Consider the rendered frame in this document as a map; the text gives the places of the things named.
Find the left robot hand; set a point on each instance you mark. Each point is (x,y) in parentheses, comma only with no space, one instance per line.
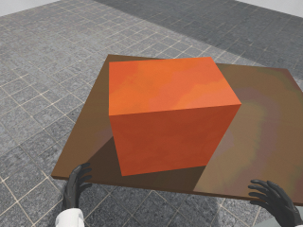
(72,191)

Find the carton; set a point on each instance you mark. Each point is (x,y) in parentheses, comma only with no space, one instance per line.
(168,114)

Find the table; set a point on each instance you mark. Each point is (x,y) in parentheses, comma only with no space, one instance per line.
(263,142)

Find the right robot hand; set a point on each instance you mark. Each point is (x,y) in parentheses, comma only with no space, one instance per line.
(278,203)

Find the robot left forearm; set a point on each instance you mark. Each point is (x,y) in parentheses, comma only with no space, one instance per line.
(72,217)

